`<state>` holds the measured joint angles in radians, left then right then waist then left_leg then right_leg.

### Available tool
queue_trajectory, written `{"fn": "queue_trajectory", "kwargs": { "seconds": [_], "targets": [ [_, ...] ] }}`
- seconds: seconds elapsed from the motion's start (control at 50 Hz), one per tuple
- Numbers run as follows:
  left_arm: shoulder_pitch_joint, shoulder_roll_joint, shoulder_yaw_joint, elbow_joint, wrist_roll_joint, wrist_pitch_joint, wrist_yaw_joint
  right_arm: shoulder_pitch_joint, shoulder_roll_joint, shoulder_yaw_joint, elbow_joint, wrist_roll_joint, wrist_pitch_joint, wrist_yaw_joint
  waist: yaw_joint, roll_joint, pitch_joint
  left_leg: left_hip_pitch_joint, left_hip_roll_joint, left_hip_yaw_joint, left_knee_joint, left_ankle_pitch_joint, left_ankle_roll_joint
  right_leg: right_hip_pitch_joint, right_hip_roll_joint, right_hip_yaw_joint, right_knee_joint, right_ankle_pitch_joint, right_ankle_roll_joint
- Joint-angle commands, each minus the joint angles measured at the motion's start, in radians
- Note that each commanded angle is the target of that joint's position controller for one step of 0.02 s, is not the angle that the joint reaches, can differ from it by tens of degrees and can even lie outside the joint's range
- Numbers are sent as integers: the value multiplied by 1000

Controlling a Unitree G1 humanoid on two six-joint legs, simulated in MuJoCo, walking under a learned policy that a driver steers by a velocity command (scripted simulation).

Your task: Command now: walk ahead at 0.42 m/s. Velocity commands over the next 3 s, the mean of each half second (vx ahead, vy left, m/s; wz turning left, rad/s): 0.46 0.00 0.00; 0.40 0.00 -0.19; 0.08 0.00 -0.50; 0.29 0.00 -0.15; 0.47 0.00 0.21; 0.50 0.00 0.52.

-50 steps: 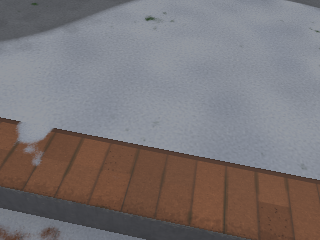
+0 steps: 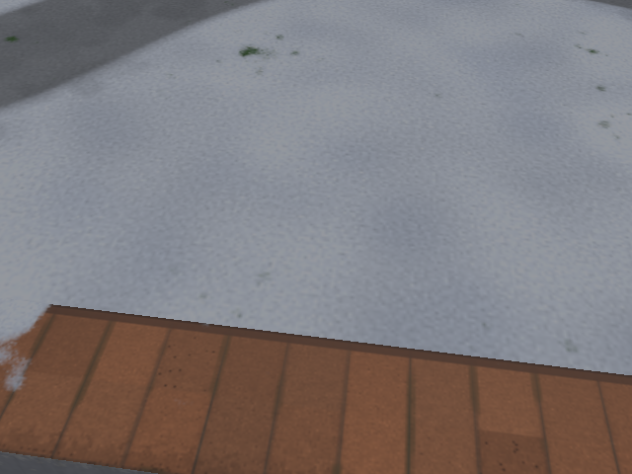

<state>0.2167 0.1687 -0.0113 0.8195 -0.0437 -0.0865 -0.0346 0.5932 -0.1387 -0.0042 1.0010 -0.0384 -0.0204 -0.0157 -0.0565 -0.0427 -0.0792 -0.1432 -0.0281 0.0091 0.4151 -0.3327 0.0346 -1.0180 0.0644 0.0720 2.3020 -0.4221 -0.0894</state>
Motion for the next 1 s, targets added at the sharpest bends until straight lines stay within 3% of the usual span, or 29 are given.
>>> {"fn": "queue_trajectory", "kwargs": {
  "seconds": [0.02, 0.06, 0.1, 0.12, 0.14, 0.18, 0.2, 0.22, 0.24, 0.26, 0.28, 0.3, 0.34, 0.42, 0.5, 0.6, 0.64, 0.66, 0.7, 0.72, 0.76, 0.78, 0.8, 0.82, 0.84, 0.86, 0.9, 0.94, 1.0],
  "targets": [
    [-173, -126, -92, -226, -2, -24, -27, -15, -14, 28, -5, 14, 6, 5, 69, 59, 222, 102, 310, -246, -221, -8, 147, -592, -74, 87, 78, -24, -14],
    [-304, -70, -114, -332, 28, -10, -18, -146, -49, 36, -35, 31, -8, -5, 106, 79, 264, -372, 199, -65, -391, -24, 122, -245, -122, -93, -377, 195, 22],
    [-417, -62, -141, -392, 48, -8, 11, -45, -108, 20, 2, 75, -41, -24, 66, 135, 153, -577, 185, -31, -633, 141, 176, 328, -156, -287, -753, 265, 25],
    [-341, -33, -118, -355, 39, -12, 25, 7, -142, 17, 31, 94, -45, -17, 93, 171, 28, -433, 184, -2, -538, 746, 191, 546, -85, -347, -803, 209, -2],
    [-241, 13, -90, -321, 31, -13, 30, 47, -193, 8, 49, 77, -42, -10, 143, 248, -61, -210, 211, 34, -354, 1385, 177, 576, -34, -350, -815, 72, -36],
    [-28, 119, -33, -252, 25, -2, 14, 16, -293, -24, 48, 56, -10, -31, 247, 399, -121, 229, 259, 3, 4, 1917, 130, 509, 10, -236, -1173, -103, -67],
    [78, 176, -2, -206, 41, 7, 6, -19, -279, -29, 32, 33, -16, -41, 277, 363, -176, 173, 269, -42, 210, 1826, 130, 668, -44, -10, -1316, -107, -108],
    [247, 286, 39, -118, 74, 31, 0, -21, -167, -13, -18, 11, -45, -14, 269, -97, -263, -176, 126, -68, 525, 1276, 124, 978, -253, 457, -1625, -8, -232],
    [352, 288, 45, -30, 93, 63, 26, -88, -44, -1, -20, 8, -84, 32, 266, -322, -305, -458, -120, -209, 1103, 221, 73, 1051, -399, 990, -2072, -210, -323],
    [287, 182, 20, 10, 82, 67, 41, -213, 0, -3, -93, 34, -107, 85, 216, -182, -159, -673, -116, -358, 1534, 163, 77, 893, -439, 1030, -2110, -402, -242],
    [185, 89, -2, 43, 78, 59, 23, -386, 46, 19, -202, 58, -107, 95, 146, -98, 46, -830, -77, -313, 1663, 185, 119, 704, -425, 813, -2030, -403, -159],
    [132, -10, -21, 95, 86, 48, 4, -438, 49, 36, -256, 50, -98, 90, 79, -18, 144, -900, -48, -272, 1721, 217, 151, 580, -372, 557, -1952, -258, -101],
    [57, -121, -39, 154, 98, 41, -19, -287, 62, 54, -244, 55, -72, 79, -49, 45, 152, -914, -28, -282, 1774, 270, 175, 492, -277, 241, -1912, -47, -16],
    [17, -59, -40, 154, 109, 30, -36, -295, 45, 83, -261, 57, -32, 43, -91, 31, 150, -984, -13, -180, 1597, 422, 104, 375, -208, -103, -1962, 114, -5],
    [273, 4, -42, 239, 87, 13, -13, -448, 107, 111, -296, 45, -29, 11, 28, -32, 135, -1288, 6, -108, 1786, 405, 59, 627, -264, 18, -1974, 141, -67],
    [484, 11, -39, 264, 67, 56, 54, -752, 86, 146, -458, 73, -57, 47, 145, -48, 129, -1536, 125, -10, 1493, 316, 2, 973, -326, 143, -2072, 174, -47],
    [493, 49, -18, 259, 41, 58, 90, -894, 89, 167, -524, 55, -55, 64, 163, -29, 136, -1271, 203, 108, 1241, 195, -7, 905, -367, 135, -2297, 288, -83],
    [507, 33, -19, 275, 22, 53, 85, -923, 60, 158, -518, 69, -56, 77, 173, -10, 144, -1083, 187, 199, 1037, 151, 14, 879, -350, 54, -2360, 386, -83],
    [528, 72, -19, 288, 30, 26, 59, -843, 55, 136, -513, 54, -77, 87, 82, -121, 19, -567, 37, 306, 896, -26, 71, 852, -320, -65, -2221, 1304, -89],
    [543, 127, -13, 301, 54, 27, 54, -708, 4, 103, -481, 64, -78, 84, 2, -220, -65, -467, -18, 265, 833, -119, 107, 1012, -330, -66, -2092, 1737, -91],
    [348, 234, 21, 243, 76, 14, 58, -332, -168, 22, -374, 51, -73, 75, -215, -324, -219, -159, 58, -29, 646, -49, 175, 1026, -321, -30, -1735, 1924, -86],
    [419, 110, 10, 216, 63, -12, 48, -176, -236, -17, -306, 5, -66, 70, -170, -11, -423, 264, 265, -485, 424, -172, 294, 648, -180, -17, -1405, 1616, -52],
    [348, 26, 0, 214, 63, -39, 22, -72, -312, -42, -242, -13, -37, 41, -179, 268, -470, 340, 431, -915, -56, -63, 361, 499, 14, 78, -984, 349, -21],
    [293, 15, 22, 182, 50, -49, -15, -177, -221, -18, -230, -24, -34, 28, -123, 191, -378, 163, 486, -928, -111, 10, 325, 383, 39, 231, -506, 236, 9],
    [146, -24, 17, 78, 39, -27, -26, -314, -113, 14, -212, 18, -35, 31, -44, 139, -166, -39, 475, -714, -64, 42, 251, 254, -3, 153, -332, 209, -4],
    [61, -34, 12, 2, 34, 0, -14, -402, -30, 29, -184, 23, -48, 37, 5, 82, -10, -212, 441, -467, -13, 67, 184, 198, -54, 105, -301, 199, -36],
    [160, -34, 12, -2, 15, 42, 4, -465, 64, 36, -124, 9, -74, 54, 126, -21, 85, -348, 328, -130, 15, 177, 54, 266, -97, 125, -418, 268, -80],
    [219, -42, 6, 4, 1, 74, 25, -465, 38, 20, -99, 11, -82, 59, 165, 49, 134, -331, 271, 68, -52, 262, 15, 244, -90, 98, -566, 284, -80],
    [123, 31, 27, -56, 35, 86, 49, -489, -39, 15, -124, -16, -77, 23, 174, 130, 124, -342, 198, 267, -133, 523, 51, 321, -66, -35, -909, 442, -5]
  ]
}}
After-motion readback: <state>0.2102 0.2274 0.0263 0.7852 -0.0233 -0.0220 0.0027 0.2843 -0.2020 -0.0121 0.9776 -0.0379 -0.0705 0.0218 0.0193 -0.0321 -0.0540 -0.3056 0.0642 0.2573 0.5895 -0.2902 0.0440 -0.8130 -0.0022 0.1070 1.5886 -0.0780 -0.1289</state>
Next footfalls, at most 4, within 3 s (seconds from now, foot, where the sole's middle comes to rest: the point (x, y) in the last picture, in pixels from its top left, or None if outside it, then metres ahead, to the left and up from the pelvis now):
0.20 right None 0.23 -0.13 -0.61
0.74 left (257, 397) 0.55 0.09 -0.44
1.28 right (393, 333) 0.67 -0.16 -0.44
1.82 left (274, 309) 0.73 0.05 -0.44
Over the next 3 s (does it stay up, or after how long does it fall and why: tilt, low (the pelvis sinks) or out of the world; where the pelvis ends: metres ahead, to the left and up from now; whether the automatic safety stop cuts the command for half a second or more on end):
stays up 1.20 -0.20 0.34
